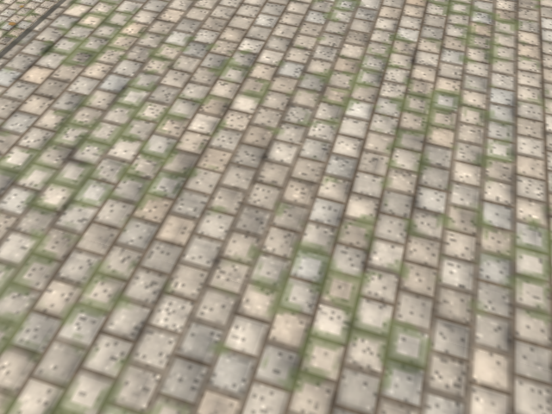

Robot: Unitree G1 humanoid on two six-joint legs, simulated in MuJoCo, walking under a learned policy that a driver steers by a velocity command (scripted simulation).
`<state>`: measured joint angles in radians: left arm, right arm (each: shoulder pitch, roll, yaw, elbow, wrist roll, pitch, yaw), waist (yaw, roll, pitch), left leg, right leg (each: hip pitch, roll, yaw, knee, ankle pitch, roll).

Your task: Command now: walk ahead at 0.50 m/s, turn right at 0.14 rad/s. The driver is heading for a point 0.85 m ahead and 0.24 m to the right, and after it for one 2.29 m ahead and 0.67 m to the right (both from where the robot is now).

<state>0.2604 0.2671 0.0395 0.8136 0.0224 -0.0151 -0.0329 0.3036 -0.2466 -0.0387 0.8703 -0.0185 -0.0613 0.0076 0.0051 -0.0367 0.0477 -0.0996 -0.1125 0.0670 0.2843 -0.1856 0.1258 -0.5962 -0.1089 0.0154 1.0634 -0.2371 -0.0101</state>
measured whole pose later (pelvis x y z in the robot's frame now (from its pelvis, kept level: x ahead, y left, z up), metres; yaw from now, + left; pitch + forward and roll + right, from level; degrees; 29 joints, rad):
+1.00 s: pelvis +0.54 -0.09 +0.00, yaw -30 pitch +1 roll +0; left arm 0.26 0.31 0.06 0.78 0.04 -0.02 -0.03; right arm 0.29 -0.26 -0.03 0.81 -0.03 -0.09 0.00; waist -0.01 -0.05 0.01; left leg -0.22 -0.02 0.04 0.38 -0.18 0.04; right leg -0.49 0.03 0.07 1.07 -0.33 -0.05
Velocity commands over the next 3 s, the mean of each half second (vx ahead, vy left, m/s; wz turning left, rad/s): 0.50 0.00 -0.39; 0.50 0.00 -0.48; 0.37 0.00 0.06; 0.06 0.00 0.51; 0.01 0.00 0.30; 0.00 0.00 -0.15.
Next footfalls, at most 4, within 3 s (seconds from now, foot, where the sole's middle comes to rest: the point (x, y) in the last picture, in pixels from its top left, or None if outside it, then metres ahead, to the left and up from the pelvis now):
0.32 right None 0.32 -0.11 -0.78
0.80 left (291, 352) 0.64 -0.03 -0.78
1.26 right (408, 329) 0.71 -0.34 -0.78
1.74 left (345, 284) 0.85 -0.18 -0.78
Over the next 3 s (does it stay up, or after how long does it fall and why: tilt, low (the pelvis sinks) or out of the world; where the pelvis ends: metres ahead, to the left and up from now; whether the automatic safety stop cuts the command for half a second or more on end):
stays up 0.71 -0.27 -0.02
